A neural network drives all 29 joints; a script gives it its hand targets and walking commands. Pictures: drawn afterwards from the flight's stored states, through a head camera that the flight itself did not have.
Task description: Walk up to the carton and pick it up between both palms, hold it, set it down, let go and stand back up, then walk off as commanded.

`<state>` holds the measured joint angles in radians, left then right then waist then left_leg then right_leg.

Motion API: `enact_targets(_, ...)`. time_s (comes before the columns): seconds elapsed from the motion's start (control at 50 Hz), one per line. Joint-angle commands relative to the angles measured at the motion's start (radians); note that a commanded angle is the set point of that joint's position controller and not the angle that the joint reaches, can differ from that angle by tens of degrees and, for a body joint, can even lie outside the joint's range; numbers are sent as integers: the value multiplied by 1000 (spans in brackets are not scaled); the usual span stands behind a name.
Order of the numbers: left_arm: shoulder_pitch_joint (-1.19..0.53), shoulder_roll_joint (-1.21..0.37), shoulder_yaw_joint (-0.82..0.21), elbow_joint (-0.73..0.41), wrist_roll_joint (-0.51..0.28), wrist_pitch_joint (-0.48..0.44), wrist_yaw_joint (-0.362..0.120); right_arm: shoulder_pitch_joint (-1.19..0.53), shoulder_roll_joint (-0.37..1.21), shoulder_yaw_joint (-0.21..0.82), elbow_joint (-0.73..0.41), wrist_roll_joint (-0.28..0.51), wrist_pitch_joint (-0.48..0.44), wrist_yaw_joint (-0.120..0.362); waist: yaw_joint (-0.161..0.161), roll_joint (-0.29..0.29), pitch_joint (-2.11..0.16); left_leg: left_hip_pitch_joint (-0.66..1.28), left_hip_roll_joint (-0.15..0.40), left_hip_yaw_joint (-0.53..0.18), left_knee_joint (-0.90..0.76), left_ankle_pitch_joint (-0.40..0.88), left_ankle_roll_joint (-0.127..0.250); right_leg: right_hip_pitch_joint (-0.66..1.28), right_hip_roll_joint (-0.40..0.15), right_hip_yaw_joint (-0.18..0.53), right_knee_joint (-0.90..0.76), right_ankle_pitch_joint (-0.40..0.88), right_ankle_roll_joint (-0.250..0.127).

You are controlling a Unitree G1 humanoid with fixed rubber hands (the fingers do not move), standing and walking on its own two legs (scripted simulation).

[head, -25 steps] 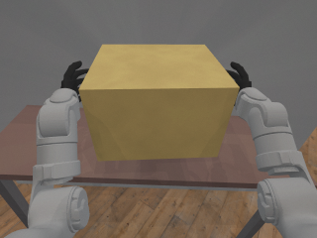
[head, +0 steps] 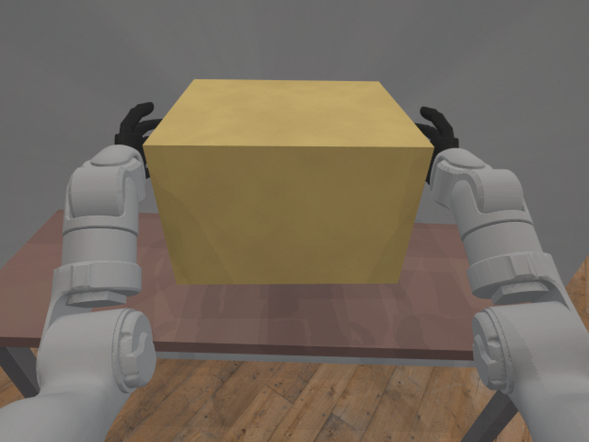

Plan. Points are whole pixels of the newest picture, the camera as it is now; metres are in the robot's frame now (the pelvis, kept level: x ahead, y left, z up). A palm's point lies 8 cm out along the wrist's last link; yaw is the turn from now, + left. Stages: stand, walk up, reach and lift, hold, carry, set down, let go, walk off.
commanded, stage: hold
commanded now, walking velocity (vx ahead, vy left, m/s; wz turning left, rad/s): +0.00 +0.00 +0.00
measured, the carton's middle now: (287, 172) +0.44 +0.01 +0.22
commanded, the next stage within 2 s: none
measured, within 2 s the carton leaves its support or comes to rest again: neither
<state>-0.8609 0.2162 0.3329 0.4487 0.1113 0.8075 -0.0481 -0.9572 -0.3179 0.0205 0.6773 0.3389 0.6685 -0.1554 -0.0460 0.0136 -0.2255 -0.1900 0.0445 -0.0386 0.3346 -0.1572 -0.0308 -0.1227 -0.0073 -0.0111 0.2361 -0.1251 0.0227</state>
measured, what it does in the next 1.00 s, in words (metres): stands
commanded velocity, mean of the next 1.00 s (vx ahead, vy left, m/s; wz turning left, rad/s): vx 0.00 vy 0.00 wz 0.00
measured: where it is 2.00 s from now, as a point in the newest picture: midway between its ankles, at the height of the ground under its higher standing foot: outside the picture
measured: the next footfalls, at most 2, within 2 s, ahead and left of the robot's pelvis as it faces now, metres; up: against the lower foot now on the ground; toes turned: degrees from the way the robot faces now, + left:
none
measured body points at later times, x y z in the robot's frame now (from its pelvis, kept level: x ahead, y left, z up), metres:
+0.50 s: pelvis -0.01 +0.00 +0.00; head -0.08 +0.01 +0.44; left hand +0.36 +0.20 +0.25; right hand +0.37 -0.20 +0.26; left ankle +0.01 +0.14 -0.75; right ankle +0.00 -0.14 -0.75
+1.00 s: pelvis +0.01 +0.00 +0.00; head -0.08 +0.01 +0.44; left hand +0.39 +0.21 +0.27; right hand +0.39 -0.19 +0.28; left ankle +0.01 +0.14 -0.75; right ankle +0.00 -0.14 -0.75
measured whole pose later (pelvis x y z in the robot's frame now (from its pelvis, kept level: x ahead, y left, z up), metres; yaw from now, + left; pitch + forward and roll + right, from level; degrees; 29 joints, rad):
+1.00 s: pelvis +0.01 +0.00 +0.00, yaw +0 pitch +0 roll -1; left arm -0.82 0.20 0.33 0.38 0.11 0.83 -0.04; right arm -0.94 -0.32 0.02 0.65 0.36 0.67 -0.16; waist -0.05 0.01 -0.22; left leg -0.18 0.04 -0.04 0.34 -0.17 -0.03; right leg -0.10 -0.01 -0.01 0.23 -0.13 0.02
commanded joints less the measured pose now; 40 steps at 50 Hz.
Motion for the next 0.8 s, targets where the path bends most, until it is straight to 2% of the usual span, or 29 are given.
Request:
enact_targets(0.0, -690, -570, -391, -327, -221, -62, -170, -775, 617, 224, -433, 240, -68, 149, -25, 5, -381, 122, -104, 13, 22, 358, -10, 240, 89, 48, 39, 402, -16)
enact_targets(0.02, -696, -571, -395, -335, -217, -55, -170, -769, 597, 217, -424, 248, -62, 148, -28, 21, -354, 129, -102, 11, 24, 362, -18, 229, 92, 41, 35, 386, -19)
enact_targets(0.06, -687, -584, -423, -420, -213, -44, -166, -738, 578, 222, -462, 264, -57, 152, -37, 52, -354, 153, -98, 5, 33, 408, -31, 226, 100, 33, 40, 392, -26)
enact_targets(0.12, -683, -605, -479, -510, -226, -26, -150, -721, 561, 226, -505, 280, -57, 166, -34, 102, -354, 184, -82, -6, 41, 462, -54, 193, 111, 24, 32, 357, -41)
enact_targets(0.2, -710, -609, -539, -622, -249, -19, -121, -705, 545, 227, -561, 285, -65, 182, -34, 131, -386, 214, -69, -15, 59, 505, -74, 178, 114, 19, 35, 354, -51)
enact_targets(0.24, -699, -595, -539, -639, -246, -16, -109, -709, 552, 236, -588, 290, -68, 188, -27, 124, -397, 211, -69, -13, 56, 479, -69, 178, 108, 24, 35, 356, -51)
enact_targets(0.28, -671, -587, -543, -618, -243, -10, -108, -705, 553, 238, -603, 276, -70, 187, -26, 107, -394, 182, -71, -8, 48, 430, -62, 193, 102, 28, 34, 349, -51)
enact_targets(0.32, -660, -580, -522, -569, -223, -5, -111, -706, 550, 221, -573, 254, -69, 188, -23, 91, -359, 147, -71, -2, 25, 340, -51, 178, 94, 33, 24, 288, -51)
enact_targets(0.34, -650, -574, -505, -550, -216, -3, -113, -709, 553, 233, -560, 252, -67, 193, -13, 78, -346, 136, -73, 2, 18, 322, -45, 180, 93, 33, 25, 279, -47)
enact_targets(0.36, -662, -562, -487, -513, -204, -2, -117, -723, 551, 220, -535, 239, -67, 194, -7, 63, -311, 112, -73, 5, 4, 260, -34, 168, 89, 33, 19, 230, -44)
enact_targets(0.42, -672, -569, -479, -474, -211, -9, -121, -763, 576, 220, -540, 218, -76, 197, -2, 46, -334, 87, -77, 13, -9, 208, -22, 169, 82, 39, 15, 201, -43)
enact_targets(0.48, -704, -561, -448, -382, -210, -20, -130, -803, 594, 207, -486, 186, -78, 200, 4, -1, -319, 42, -81, 20, -31, 102, 0, 149, 75, 42, 6, 119, -33)
enact_targets(0.52, -728, -563, -433, -335, -211, -31, -133, -820, 613, 193, -452, 167, -79, 202, 4, -9, -310, 20, -84, 21, -44, 45, 12, 133, 65, 48, 1, 66, -32)
enact_targets(0.6, -784, -551, -397, -240, -213, -56, -145, -876, 651, 183, -406, 140, -88, 206, 13, -49, -325, -9, -89, 19, -52, -6, 36, 124, 53, 59, 0, 7, -21)
enact_targets(0.62, -788, -539, -373, -194, -200, -58, -148, -876, 643, 169, -362, 130, -82, 206, 12, -48, -298, -24, -92, 20, -58, -38, 41, 115, 49, 58, -5, -29, -20)
enact_targets(0.64, -806, -539, -358, -173, -201, -64, -150, -909, 658, 170, -368, 131, -87, 208, 24, -64, -313, -30, -93, 21, -60, -48, 50, 106, 50, 60, -4, -55, -17)
enact_targets(0.7, -833, -537, -344, -140, -206, -80, -154, -927, 676, 167, -340, 133, -90, 207, 22, -53, -329, -31, -97, 25, -55, -34, 54, 114, 46, 61, -1, -42, -16)
enact_targets(0.72, -835, -557, -360, -164, -219, -85, -153, -918, 682, 171, -356, 138, -95, 205, 13, -47, -367, -14, -98, 20, -45, 5, 49, 134, 50, 61, 8, 13, -18)
enact_targets(0.74, -833, -544, -351, -153, -220, -87, -154, -937, 679, 176, -361, 150, -95, 199, 21, -50, -362, -9, -100, 21, -42, 23, 49, 138, 49, 63, 7, 42, -13)
enact_targets(0.78, -828, -561, -367, -176, -234, -93, -154, -935, 690, 195, -394, 174, -97, 190, 12, -47, -414, 14, -103, 16, -26, 89, 41, 174, 56, 62, 22, 132, -9)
